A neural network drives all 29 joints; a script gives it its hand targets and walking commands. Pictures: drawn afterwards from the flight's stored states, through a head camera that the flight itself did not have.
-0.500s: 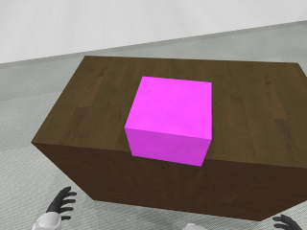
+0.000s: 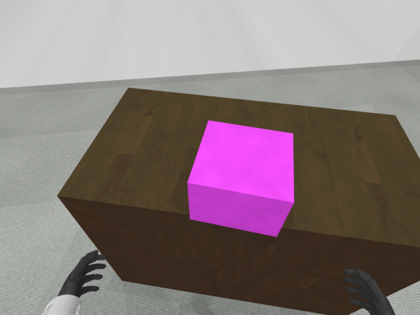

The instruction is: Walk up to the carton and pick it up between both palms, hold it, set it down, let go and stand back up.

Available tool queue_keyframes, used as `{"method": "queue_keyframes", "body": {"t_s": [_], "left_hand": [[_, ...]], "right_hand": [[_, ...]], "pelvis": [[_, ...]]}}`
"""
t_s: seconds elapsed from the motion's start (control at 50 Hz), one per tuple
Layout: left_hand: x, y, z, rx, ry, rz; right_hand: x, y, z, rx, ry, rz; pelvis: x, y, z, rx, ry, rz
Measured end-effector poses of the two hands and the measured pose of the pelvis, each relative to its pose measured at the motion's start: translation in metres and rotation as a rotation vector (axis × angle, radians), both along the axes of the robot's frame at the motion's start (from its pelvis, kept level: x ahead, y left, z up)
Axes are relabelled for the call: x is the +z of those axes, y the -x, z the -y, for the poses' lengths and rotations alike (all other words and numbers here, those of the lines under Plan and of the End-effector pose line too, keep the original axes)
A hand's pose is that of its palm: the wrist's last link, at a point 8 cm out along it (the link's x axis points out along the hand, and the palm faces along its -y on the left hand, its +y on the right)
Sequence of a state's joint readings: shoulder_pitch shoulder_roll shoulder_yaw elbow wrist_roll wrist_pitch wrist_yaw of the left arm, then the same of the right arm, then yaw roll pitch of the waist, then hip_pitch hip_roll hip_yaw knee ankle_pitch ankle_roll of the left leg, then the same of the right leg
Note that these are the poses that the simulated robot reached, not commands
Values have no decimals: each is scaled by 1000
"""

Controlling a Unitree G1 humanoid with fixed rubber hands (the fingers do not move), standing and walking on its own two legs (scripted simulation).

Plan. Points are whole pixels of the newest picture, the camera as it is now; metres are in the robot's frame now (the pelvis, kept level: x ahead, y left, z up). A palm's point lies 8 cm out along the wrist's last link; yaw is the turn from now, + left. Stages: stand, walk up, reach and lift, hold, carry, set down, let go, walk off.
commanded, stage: reach and lift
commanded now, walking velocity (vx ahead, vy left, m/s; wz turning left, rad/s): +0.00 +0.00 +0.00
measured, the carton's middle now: (241, 176) +0.44 -0.04 +0.00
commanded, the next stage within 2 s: none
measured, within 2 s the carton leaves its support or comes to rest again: neither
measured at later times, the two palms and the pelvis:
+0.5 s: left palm (76, 277) +0.19 +0.25 +0.02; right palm (368, 299) +0.18 -0.23 +0.02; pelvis -0.01 +0.00 +0.01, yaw +0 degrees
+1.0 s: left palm (79, 252) +0.22 +0.25 +0.06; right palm (351, 285) +0.19 -0.19 +0.05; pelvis +0.00 +0.01 +0.01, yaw +1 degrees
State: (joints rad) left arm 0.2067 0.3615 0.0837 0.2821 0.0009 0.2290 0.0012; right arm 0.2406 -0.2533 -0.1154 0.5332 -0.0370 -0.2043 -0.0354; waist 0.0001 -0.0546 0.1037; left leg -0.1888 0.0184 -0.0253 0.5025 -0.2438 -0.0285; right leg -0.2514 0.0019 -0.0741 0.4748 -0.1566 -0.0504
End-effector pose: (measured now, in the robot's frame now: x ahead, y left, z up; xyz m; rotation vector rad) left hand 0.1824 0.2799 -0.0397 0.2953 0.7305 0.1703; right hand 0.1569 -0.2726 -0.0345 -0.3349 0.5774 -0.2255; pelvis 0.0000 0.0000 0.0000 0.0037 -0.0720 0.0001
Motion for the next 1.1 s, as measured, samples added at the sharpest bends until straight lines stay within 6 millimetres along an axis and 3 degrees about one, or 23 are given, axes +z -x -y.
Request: {"method": "queue_keyframes", "body": {"t_s": [0.1,0.2,0.36,0.5,0.72,0.9,0.98,1.1], "left_hand": [[18,-8,-5,-12,23,90],[28,-9,-5,-20,22,123],[45,-12,12,-23,77,186],[61,-11,26,-69,128,255],[90,-20,29,-107,183,399],[95,-25,26,-117,217,416],[97,-34,32,-129,247,420],[113,-64,49,-169,273,464]], "right_hand": [[11,3,-18,-20,-17,24],[25,-3,-23,-29,-34,75],[38,-17,-22,-21,-88,150],[50,-19,-41,-19,-138,206],[78,-20,-68,-40,-188,295],[93,-28,-81,-37,-203,307],[88,-29,-82,-44,-204,264],[86,-35,-76,-65,-196,237]], "pelvis": [[1,4,-10,3,7,23],[2,5,-12,-4,23,22],[5,4,-1,0,5,14],[8,6,5,1,-4,7],[7,7,-3,4,-1,12],[8,5,-12,9,1,10],[8,2,-13,9,1,7],[8,-4,-12,9,0,-1]]}}
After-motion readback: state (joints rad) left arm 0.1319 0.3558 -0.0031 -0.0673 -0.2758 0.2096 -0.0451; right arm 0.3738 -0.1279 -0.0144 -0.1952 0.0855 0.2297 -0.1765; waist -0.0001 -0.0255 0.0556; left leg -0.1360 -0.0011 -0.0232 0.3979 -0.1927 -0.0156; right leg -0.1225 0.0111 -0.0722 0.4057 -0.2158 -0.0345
